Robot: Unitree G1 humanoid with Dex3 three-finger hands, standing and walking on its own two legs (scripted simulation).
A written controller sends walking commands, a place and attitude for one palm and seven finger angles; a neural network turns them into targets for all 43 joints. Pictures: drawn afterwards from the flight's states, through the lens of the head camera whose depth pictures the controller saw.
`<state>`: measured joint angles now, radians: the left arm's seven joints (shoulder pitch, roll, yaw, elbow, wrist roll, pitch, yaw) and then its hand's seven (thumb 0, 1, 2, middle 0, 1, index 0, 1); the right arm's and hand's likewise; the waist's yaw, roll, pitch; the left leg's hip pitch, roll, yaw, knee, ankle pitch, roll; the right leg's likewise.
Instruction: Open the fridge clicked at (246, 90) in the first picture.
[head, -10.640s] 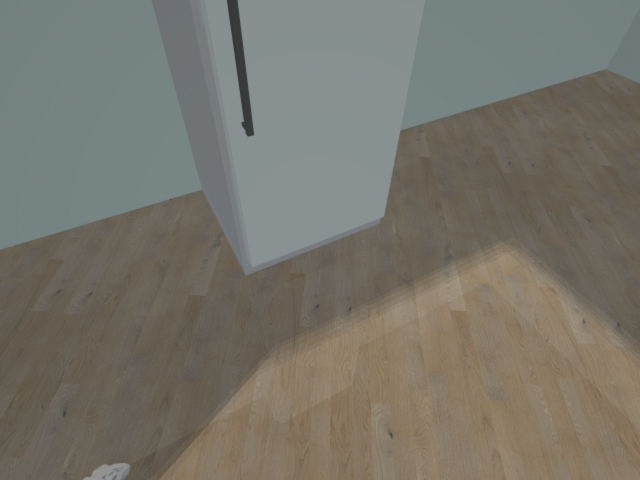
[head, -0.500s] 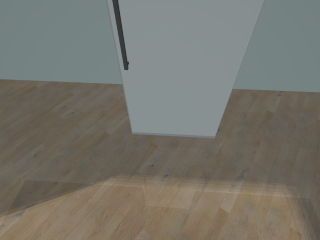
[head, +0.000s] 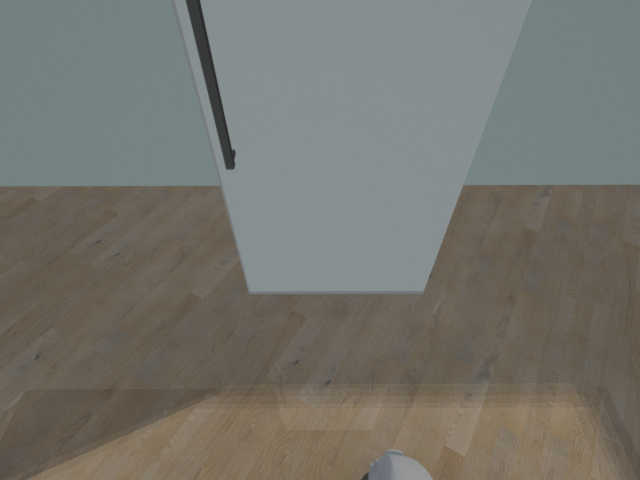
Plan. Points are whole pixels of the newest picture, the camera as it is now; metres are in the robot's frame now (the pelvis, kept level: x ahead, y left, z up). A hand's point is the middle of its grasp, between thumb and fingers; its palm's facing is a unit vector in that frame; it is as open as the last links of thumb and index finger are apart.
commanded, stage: take the last steps up to it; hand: left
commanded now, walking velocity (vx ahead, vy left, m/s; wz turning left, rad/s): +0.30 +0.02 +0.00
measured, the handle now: (216, 91) +0.77 +0.22 +0.09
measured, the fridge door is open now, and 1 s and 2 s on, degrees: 0 0 0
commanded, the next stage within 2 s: come to a stop and stand still in 0.68 s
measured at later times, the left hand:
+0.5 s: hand out of the picture +0.15 +0.16 -0.16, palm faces +0.13 -0.98 -0.17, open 7.3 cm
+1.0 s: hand (210, 333) +0.38 +0.21 -0.16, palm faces +0.03 -0.97 -0.23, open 7.3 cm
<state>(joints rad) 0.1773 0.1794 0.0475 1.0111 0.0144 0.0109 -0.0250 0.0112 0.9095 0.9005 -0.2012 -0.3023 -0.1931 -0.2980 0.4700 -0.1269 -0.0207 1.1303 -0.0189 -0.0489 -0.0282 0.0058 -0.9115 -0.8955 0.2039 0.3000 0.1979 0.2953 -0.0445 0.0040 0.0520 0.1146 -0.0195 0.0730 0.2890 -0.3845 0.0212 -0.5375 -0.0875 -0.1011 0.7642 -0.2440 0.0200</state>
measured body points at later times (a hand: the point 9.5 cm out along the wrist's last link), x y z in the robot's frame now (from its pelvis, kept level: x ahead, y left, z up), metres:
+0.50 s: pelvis +0.18 -0.01 +0.01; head +0.19 +0.00 +0.46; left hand +0.15 +0.22 -0.15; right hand +0.26 -0.24 -0.14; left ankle +0.26 +0.13 -0.71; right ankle +0.14 -0.11 -0.73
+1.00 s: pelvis +0.32 +0.02 +0.00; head +0.34 +0.01 +0.45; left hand +0.38 +0.26 -0.15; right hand +0.30 -0.19 -0.17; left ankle +0.27 +0.12 -0.73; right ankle +0.37 -0.09 -0.73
